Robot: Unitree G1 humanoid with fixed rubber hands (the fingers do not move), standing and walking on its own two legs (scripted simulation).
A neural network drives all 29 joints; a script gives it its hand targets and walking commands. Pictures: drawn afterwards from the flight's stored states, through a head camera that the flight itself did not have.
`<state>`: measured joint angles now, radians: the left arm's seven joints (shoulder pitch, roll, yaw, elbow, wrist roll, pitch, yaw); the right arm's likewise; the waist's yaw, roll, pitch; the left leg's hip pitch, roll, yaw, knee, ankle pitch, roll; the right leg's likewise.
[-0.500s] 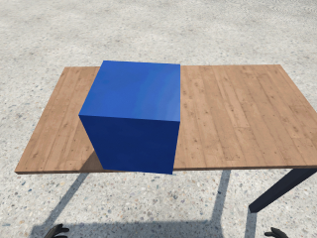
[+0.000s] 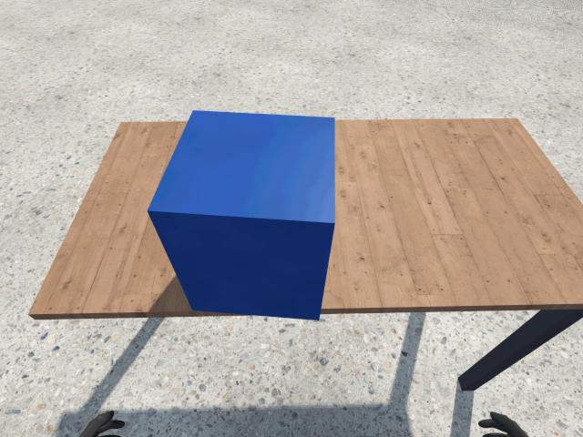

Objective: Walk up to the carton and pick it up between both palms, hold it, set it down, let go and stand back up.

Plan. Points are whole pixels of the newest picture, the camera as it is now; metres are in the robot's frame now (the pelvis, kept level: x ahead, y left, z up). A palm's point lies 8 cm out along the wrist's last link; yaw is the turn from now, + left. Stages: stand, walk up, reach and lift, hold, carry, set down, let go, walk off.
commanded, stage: reach and lift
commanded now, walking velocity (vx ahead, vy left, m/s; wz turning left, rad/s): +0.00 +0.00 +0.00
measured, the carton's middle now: (259, 220) +0.43 +0.06 +0.05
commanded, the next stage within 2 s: none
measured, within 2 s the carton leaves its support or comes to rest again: neither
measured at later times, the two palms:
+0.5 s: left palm out of the picture +0.15 +0.24 -0.06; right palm out of the picture +0.13 -0.24 -0.06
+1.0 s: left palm (110, 404) +0.18 +0.24 -0.01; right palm (477, 421) +0.15 -0.21 -0.01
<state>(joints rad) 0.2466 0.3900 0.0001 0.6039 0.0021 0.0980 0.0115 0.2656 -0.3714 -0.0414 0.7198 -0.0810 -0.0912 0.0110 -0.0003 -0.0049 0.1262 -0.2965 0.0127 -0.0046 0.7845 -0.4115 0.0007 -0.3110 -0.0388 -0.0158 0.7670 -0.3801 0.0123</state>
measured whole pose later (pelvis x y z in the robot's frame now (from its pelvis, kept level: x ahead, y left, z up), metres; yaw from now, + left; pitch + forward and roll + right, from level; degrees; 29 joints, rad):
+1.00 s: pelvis -0.05 +0.00 +0.01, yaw +0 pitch -5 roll -1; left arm 0.04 0.29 0.00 0.51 -0.17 -0.02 -0.01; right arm 0.15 -0.04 -0.10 0.46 0.04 -0.12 -0.08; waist 0.00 -0.02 0.05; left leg -0.29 0.02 0.00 0.65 -0.27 -0.01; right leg -0.30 -0.02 -0.02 0.62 -0.24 0.01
